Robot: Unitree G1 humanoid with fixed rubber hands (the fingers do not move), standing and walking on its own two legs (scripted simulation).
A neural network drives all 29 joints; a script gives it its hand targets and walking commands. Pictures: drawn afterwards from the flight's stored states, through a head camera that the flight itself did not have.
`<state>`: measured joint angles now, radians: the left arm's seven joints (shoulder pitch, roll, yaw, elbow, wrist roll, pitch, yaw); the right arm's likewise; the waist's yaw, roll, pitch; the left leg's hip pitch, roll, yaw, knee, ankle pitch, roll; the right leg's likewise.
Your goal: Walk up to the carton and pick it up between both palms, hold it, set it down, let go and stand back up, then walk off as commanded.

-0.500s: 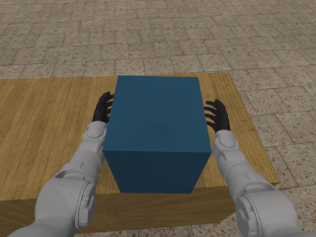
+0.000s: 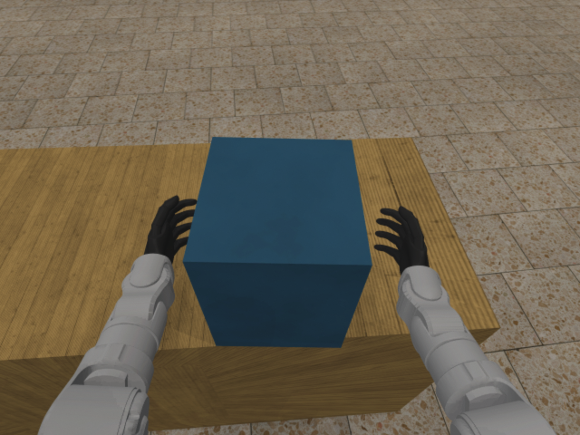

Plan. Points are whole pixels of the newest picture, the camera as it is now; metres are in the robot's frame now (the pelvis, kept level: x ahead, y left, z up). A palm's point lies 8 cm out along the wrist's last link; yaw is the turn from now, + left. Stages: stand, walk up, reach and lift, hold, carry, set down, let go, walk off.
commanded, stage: set down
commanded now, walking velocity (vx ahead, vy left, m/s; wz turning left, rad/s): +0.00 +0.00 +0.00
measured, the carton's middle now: (280, 248) +0.39 +0.02 +0.03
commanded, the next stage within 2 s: none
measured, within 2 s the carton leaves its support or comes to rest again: neither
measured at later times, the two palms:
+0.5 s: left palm (140, 312) +0.29 +0.20 +0.04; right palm (436, 309) +0.28 -0.19 +0.04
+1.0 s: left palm (102, 391) +0.20 +0.22 +0.04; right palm (452, 380) +0.19 -0.18 +0.03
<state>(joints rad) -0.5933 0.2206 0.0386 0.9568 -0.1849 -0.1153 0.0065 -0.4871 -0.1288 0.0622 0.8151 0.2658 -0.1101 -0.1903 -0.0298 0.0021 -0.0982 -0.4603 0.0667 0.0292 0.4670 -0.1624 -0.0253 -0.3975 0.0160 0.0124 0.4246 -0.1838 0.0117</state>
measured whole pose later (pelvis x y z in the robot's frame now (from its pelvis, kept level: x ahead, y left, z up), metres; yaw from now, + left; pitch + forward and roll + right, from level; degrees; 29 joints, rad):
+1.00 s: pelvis +0.02 +0.00 +0.01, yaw +0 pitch -3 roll +0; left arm 0.35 0.31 -0.02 -0.10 -0.27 0.11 0.00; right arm 0.45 -0.06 0.05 -0.10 0.16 0.02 -0.15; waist 0.05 -0.01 0.07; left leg -0.13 0.05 0.03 0.33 -0.15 -0.03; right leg -0.09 0.00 0.03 0.32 -0.19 0.01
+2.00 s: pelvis +0.02 +0.00 +0.01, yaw -1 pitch -4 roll +0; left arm 0.32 0.24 -0.05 0.24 -0.14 0.08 0.00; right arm 0.36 -0.10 -0.01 0.29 0.06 -0.09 -0.06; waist 0.03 0.00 0.10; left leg -0.08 0.05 0.05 0.32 -0.16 -0.03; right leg -0.04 0.00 0.05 0.31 -0.20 0.01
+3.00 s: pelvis +0.03 -0.01 +0.01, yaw -1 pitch -3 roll +0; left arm 0.20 0.21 -0.02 0.50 -0.03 0.12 0.01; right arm 0.18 -0.17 -0.03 0.74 -0.02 -0.20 0.01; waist 0.01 0.00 0.10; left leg -0.11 0.05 0.05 0.36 -0.19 -0.04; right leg -0.08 0.00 0.03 0.36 -0.23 0.00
